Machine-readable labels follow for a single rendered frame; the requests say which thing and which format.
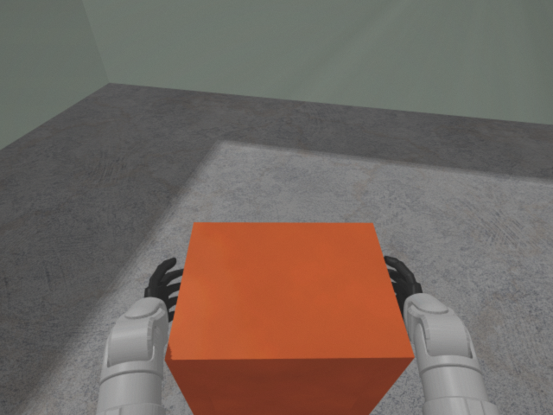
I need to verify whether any carton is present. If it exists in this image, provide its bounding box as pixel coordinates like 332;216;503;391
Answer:
165;222;415;415

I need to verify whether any robot left hand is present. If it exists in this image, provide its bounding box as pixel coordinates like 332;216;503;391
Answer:
144;258;184;322

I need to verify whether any robot right hand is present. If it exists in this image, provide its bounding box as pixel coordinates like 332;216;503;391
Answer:
384;256;423;319

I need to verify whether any robot left forearm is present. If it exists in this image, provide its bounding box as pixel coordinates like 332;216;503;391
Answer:
96;297;168;415

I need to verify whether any robot right forearm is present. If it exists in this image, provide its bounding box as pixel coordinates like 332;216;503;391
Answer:
404;293;500;415

